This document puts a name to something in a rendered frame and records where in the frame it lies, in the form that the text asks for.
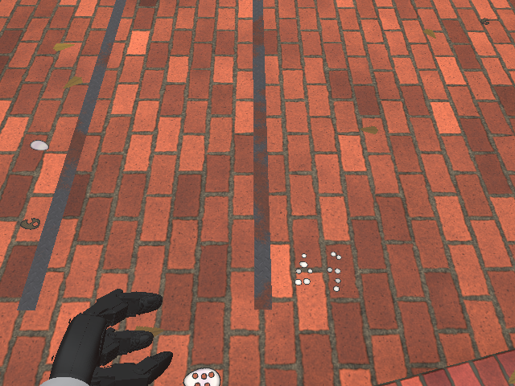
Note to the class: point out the left robot hand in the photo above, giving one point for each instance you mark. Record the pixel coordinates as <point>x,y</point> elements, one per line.
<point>87,344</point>

